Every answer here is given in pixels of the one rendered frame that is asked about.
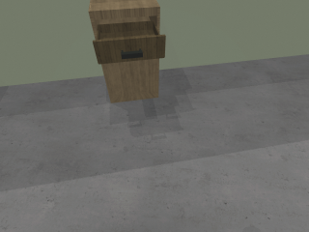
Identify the cabinet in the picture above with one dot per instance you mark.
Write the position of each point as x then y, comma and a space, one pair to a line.
131, 80

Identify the drawer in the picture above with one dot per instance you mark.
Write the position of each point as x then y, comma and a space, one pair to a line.
113, 38

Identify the handle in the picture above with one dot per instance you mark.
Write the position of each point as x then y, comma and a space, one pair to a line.
132, 54

